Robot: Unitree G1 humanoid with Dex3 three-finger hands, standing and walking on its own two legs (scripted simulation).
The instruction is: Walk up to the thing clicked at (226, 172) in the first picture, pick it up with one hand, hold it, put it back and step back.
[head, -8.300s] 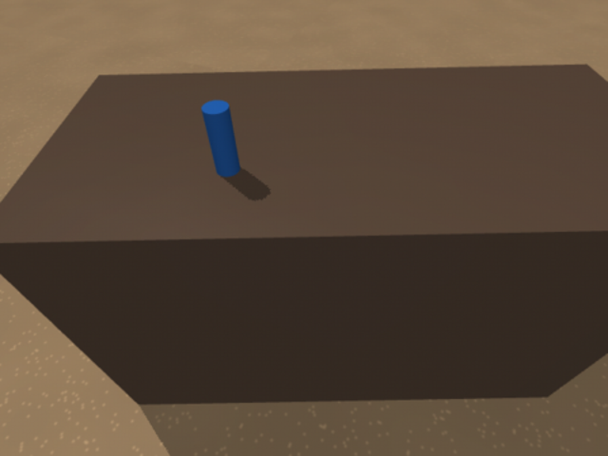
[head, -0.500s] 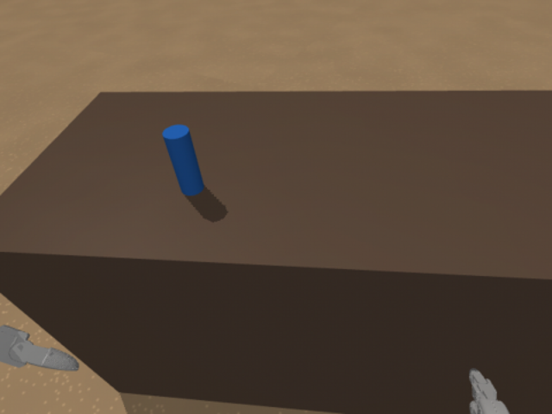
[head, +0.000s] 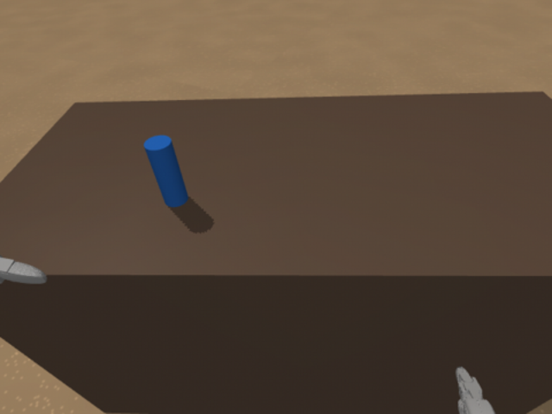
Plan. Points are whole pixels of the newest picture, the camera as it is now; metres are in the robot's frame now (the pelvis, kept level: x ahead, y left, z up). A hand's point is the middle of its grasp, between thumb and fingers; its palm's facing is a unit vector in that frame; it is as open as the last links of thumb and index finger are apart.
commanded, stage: go down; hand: left
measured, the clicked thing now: (167, 173) +0.53 +0.22 +0.09
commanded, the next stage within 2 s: none
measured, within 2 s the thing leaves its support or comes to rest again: neither
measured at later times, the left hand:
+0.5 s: hand out of the picture +0.34 +0.36 +0.21, palm faces +0.24 -0.97 -0.07, open 17.5 cm
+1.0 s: hand out of the picture +0.37 +0.38 +0.21, palm faces +0.21 -0.98 +0.00, open 17.7 cm
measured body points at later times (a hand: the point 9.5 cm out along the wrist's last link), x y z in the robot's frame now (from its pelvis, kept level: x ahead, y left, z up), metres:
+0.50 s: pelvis -0.01 +0.00 +0.00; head -0.01 +0.00 +0.45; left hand +0.32 +0.41 +0.22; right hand +0.14 -0.26 -0.09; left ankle +0.00 +0.12 -0.74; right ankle -0.03 -0.12 -0.74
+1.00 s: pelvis +0.01 +0.01 +0.00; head +0.02 +0.01 +0.45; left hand +0.36 +0.43 +0.21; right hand +0.16 -0.25 -0.08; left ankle +0.00 +0.12 -0.74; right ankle -0.03 -0.12 -0.74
